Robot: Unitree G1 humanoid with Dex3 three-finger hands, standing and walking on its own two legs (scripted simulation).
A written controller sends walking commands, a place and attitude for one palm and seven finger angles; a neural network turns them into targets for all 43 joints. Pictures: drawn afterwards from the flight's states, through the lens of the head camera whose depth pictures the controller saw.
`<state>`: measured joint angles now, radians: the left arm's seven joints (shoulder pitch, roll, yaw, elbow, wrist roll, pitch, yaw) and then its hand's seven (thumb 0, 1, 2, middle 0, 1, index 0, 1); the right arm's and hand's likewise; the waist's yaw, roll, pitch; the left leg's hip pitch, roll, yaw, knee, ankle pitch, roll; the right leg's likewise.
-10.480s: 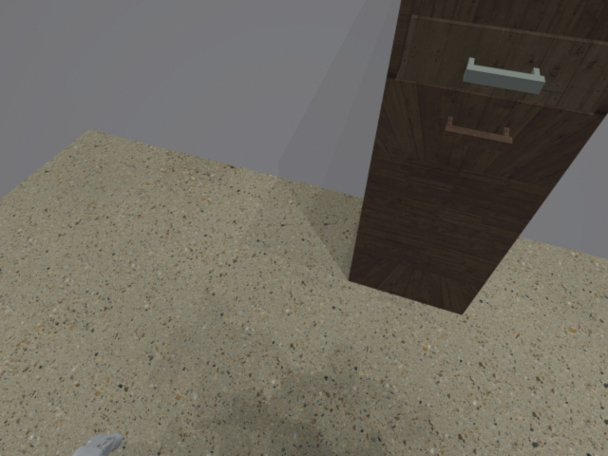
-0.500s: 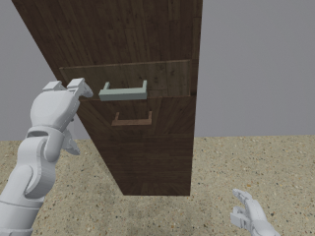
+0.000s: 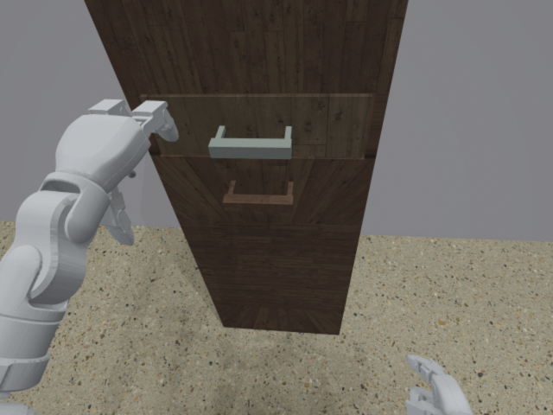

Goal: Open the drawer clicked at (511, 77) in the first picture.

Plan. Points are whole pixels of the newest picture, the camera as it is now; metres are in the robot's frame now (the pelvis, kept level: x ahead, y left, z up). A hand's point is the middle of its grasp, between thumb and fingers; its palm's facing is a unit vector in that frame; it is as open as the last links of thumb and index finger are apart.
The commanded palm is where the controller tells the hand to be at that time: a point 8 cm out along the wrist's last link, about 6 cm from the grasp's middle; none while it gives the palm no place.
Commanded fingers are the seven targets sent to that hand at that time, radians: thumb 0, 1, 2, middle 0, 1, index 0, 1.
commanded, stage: raise the hand with hooked fingers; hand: left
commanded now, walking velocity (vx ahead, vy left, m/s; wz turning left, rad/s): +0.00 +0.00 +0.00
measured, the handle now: (252, 140) +0.51 +0.12 +0.13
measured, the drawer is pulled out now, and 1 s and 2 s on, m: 0.00 0.00 0.00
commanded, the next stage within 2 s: move the hooked fingers above the handle in 0.14 s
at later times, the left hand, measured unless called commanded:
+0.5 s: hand (152, 159) +0.36 +0.22 +0.21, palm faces +0.15 -0.01 -0.99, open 13.9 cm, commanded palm +0.32 +0.21 +0.27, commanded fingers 0.00 -0.50 0.30 -0.30 -1.20 -0.30 -1.20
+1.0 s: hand (190, 147) +0.40 +0.18 +0.19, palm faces +0.10 -0.02 -0.99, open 13.9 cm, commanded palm +0.36 +0.18 +0.26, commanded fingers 0.00 -0.50 0.30 -0.30 -1.20 -0.30 -1.20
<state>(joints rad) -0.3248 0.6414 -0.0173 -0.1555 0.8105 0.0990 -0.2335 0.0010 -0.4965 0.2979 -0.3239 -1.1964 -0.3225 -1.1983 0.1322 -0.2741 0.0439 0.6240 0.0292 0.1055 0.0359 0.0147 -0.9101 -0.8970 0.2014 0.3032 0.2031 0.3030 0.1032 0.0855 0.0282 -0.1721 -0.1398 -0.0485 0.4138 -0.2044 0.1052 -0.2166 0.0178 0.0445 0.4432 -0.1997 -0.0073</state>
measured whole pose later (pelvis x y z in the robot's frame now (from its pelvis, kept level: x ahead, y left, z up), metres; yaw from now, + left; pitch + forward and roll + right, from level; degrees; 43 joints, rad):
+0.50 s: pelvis +0.00 -0.03 +0.00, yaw +1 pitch +0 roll +0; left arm -0.45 0.61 -0.06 0.03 0.84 0.14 -0.20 0.00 -0.50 0.30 -0.32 -1.20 -0.32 -1.20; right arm 0.08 -0.26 0.06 0.63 0.04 0.10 0.01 0.01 -0.91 -0.90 0.20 0.30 0.20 0.30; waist 0.10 0.10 0.01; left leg -0.20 -0.12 -0.07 0.42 -0.21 0.07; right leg -0.24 0.04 0.02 0.44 -0.20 -0.03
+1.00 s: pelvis +0.03 -0.05 +0.00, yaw +0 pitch +3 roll +1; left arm -0.46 0.60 -0.04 0.09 0.84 0.16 -0.20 0.00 -0.49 0.30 -0.32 -1.20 -0.32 -1.20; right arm 0.11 -0.30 0.03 0.63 0.05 0.16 0.01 0.01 -0.91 -0.90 0.20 0.30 0.20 0.30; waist 0.06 0.10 -0.02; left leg -0.22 -0.09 -0.07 0.43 -0.25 0.05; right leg -0.27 0.07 0.02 0.46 -0.24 -0.06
